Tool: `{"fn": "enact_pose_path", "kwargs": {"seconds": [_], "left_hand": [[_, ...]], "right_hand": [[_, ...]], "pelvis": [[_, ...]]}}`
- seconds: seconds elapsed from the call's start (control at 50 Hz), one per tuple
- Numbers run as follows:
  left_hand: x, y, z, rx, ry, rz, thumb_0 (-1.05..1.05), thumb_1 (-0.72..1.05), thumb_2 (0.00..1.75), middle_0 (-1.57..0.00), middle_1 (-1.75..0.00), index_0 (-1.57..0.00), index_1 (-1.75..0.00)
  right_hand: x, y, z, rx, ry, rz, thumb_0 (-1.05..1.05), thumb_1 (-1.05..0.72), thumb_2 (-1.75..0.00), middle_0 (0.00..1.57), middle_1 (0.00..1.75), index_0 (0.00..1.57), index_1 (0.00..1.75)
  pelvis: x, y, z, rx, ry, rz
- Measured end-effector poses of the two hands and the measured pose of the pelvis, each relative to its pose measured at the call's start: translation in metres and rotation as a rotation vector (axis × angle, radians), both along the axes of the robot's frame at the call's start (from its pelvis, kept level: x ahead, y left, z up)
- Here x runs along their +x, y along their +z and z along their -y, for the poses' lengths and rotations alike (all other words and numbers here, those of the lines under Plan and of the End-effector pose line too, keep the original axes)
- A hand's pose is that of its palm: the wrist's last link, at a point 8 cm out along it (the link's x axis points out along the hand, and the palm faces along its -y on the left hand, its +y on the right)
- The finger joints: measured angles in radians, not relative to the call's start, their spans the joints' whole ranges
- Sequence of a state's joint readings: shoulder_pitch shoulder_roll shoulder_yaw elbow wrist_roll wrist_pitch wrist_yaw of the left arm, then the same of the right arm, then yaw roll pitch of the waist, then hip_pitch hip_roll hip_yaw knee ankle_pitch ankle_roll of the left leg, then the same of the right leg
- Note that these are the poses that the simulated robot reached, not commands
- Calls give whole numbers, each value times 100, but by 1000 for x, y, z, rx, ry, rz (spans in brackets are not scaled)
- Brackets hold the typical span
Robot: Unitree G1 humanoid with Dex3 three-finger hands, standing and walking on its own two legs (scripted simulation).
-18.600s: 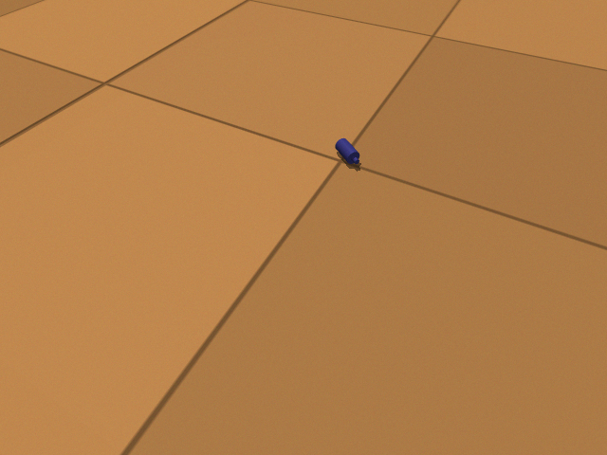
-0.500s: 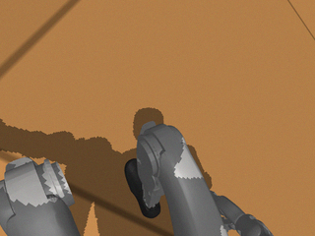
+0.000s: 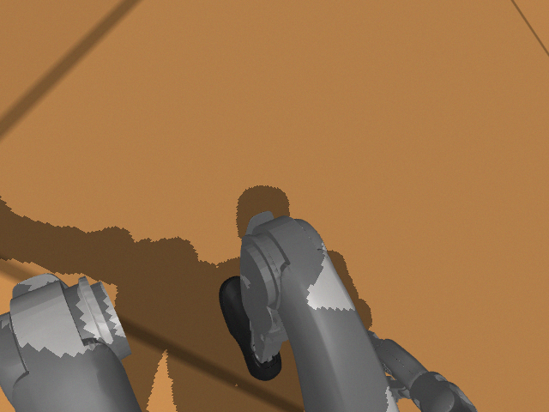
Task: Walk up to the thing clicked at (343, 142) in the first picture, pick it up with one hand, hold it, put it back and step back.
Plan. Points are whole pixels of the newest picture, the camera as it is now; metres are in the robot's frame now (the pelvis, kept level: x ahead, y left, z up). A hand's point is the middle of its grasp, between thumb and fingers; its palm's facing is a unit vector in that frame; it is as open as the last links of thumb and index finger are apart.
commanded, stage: settle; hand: left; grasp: from above
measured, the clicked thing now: out of the picture +0.44 +0.36 -0.27
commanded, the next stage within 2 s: lift in 0.78 s
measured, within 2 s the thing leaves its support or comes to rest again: leaves its support in 0.22 s
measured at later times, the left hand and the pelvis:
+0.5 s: hand out of the picture +0.42 +0.39 -0.17, palm faces -0.41 -0.11 -0.90, open 9.9 cm; pelvis +0.00 +0.00 +0.01, yaw +2 degrees
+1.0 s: hand out of the picture +0.42 +0.38 -0.11, palm faces -0.45 -0.12 -0.88, open 9.8 cm; pelvis -0.01 +0.00 +0.04, yaw +5 degrees
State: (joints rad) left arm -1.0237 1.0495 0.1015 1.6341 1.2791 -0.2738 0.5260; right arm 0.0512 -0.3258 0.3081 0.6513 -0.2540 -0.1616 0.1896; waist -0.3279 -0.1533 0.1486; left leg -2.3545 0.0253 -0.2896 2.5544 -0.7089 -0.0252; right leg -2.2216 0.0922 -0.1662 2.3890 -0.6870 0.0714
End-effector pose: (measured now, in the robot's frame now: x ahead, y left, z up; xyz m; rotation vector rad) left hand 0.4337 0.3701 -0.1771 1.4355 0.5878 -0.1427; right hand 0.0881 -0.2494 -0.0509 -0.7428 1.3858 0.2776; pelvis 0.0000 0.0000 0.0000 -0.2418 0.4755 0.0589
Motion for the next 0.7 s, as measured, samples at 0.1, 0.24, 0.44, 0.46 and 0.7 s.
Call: {"fn": "enact_pose_path", "kwargs": {"seconds": [0.1,0.24,0.44,0.46,0.7], "left_hand": [[0,0,0,-4,6,-7,1,4,41,-68,-51,-72,-48],[-6,9,-1,-5,-13,0,1,3,38,-73,-46,-76,-43],[-10,55,-17,44,-4,34,1,3,35,-77,-40,-80,-38],[-9,60,-19,49,0,31,1,3,35,-77,-40,-80,-38],[-10,96,-13,33,-16,-46,1,4,33,-78,-37,-81,-35]], "right_hand": [[1,1,0,-2,-8,3,0,-91,-90,20,30,21,30],[5,1,0,3,-28,13,0,-91,-90,20,30,21,30],[24,-5,2,40,-82,77,0,-90,-90,20,30,21,30],[26,-6,2,44,-89,83,0,-90,-90,20,30,21,30],[21,-2,3,52,-176,68,0,-90,-90,20,30,21,30]], "pelvis": [[0,1,0,-2,2,-6],[1,3,0,-1,10,-20],[2,9,-1,13,27,-58],[2,10,-1,14,28,-62],[-2,29,1,35,55,-91]]}}
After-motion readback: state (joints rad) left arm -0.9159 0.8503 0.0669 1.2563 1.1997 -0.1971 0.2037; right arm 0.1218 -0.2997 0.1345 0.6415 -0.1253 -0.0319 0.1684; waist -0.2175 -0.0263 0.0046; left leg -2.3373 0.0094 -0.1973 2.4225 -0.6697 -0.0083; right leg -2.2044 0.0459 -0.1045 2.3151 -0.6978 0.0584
